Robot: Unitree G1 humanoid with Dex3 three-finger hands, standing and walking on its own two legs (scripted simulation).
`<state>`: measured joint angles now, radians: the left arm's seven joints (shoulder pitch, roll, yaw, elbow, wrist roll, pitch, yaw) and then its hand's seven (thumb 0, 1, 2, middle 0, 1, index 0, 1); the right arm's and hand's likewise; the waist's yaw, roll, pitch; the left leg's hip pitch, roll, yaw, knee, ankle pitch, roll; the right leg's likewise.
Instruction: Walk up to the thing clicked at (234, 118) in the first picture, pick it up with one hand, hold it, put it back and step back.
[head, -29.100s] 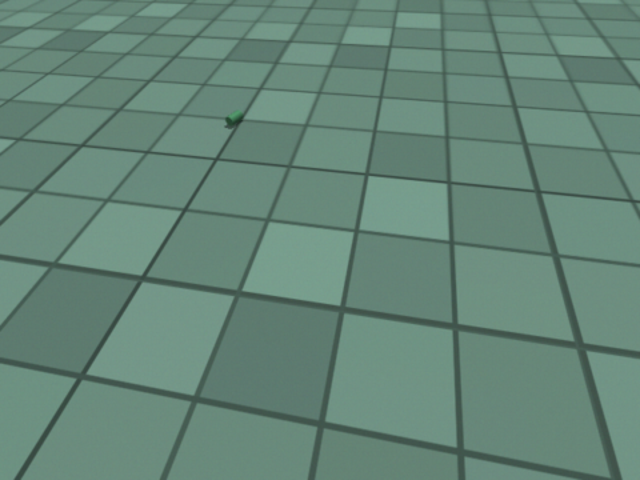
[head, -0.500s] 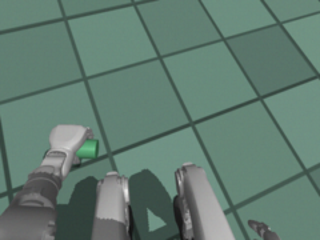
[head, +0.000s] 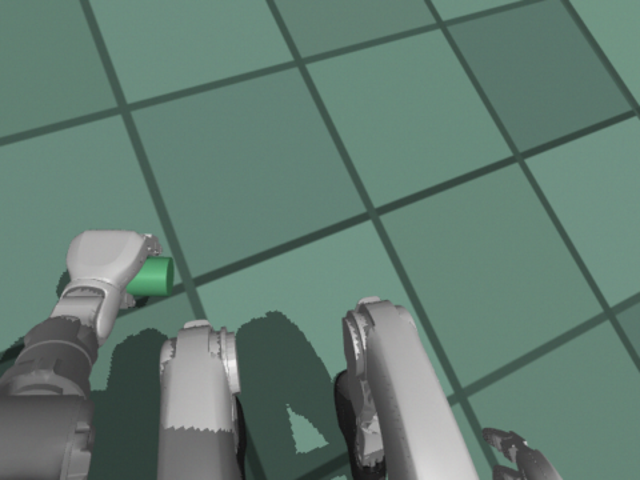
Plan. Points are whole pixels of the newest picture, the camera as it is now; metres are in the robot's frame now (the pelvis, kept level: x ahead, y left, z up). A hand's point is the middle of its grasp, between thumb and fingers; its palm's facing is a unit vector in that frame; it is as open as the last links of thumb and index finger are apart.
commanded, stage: crouch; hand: left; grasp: from above
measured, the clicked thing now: (136, 276) +0.40 +0.23 -0.22
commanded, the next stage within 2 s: lower in 0.34 s
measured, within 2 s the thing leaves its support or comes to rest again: neither
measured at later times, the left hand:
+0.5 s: hand (132, 284) +0.39 +0.23 -0.23, palm faces -0.48 +0.01 -0.88, open 8.4 cm
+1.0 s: hand (148, 286) +0.40 +0.23 -0.29, palm faces -0.47 -0.01 -0.88, open 8.5 cm
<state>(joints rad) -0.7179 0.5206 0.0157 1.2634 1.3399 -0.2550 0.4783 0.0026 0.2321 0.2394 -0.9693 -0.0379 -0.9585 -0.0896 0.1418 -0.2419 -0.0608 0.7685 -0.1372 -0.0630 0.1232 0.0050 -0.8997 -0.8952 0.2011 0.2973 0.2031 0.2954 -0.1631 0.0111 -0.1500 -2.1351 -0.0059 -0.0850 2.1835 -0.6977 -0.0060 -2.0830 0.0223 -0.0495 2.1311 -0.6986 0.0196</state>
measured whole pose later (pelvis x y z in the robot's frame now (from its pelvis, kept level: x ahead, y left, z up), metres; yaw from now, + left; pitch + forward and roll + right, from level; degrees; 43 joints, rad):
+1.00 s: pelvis +0.00 +0.00 -0.08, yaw -2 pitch +33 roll -6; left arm -0.78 0.59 0.08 1.44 1.36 -0.27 0.60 0.00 0.25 0.21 -0.94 -0.11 -0.93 -0.14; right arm 0.09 -0.26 -0.01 0.83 -0.19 -0.10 0.16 0.00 -0.90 -0.89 0.20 0.30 0.20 0.29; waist -0.22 -0.03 -0.05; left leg -2.33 0.00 -0.12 2.46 -0.71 -0.02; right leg -2.28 0.04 -0.07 2.39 -0.69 0.02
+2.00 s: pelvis +0.00 +0.00 -0.11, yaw -6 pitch +28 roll -10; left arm -0.84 0.70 0.07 1.67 1.36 -0.29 0.73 0.00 0.22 0.21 -0.95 -0.17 -0.95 -0.18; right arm 0.06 -0.30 0.12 0.85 -0.30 -0.23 0.29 0.00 -0.91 -0.89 0.20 0.30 0.20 0.29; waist -0.28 -0.07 0.05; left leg -2.33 0.00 -0.19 2.57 -0.74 -0.02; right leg -2.27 0.06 -0.14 2.44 -0.69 0.03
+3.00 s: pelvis -0.01 +0.01 -0.10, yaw -8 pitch +27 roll -12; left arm -0.82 0.72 0.01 1.67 1.37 -0.31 0.78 0.00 -0.34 0.88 -0.18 -0.86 -0.18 -0.86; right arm 0.06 -0.30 0.16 0.85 -0.32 -0.24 0.32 0.00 -0.89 -0.89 0.20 0.30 0.20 0.30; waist -0.29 -0.08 0.06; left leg -2.33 0.00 -0.21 2.57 -0.73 -0.01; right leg -2.24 0.07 -0.15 2.42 -0.67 0.05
